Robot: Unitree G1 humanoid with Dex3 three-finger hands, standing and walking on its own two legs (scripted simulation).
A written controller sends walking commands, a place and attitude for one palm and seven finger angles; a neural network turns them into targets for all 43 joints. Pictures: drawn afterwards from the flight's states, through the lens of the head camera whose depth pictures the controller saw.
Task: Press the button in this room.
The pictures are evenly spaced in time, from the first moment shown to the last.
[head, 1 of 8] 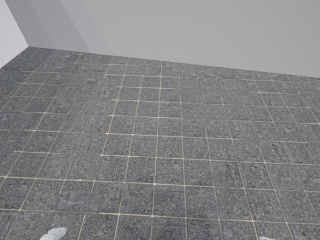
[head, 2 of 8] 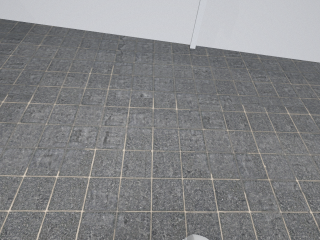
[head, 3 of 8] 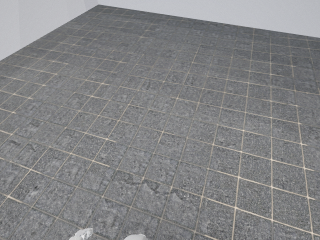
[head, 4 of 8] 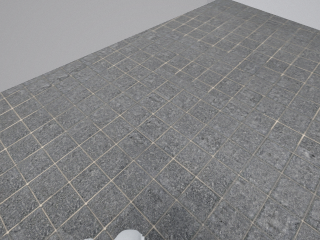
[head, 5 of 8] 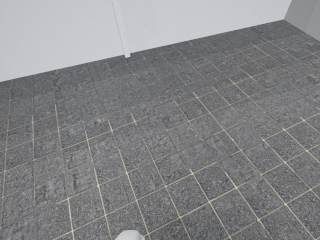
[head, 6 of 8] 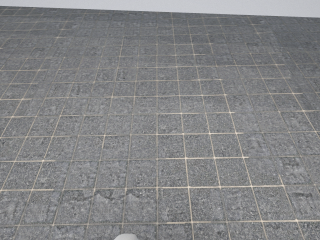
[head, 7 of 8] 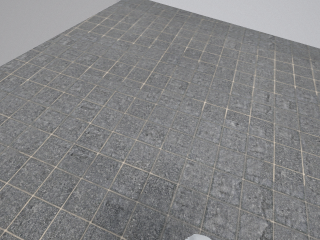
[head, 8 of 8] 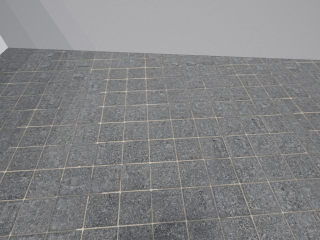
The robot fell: no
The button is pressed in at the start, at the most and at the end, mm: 0 0 0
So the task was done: no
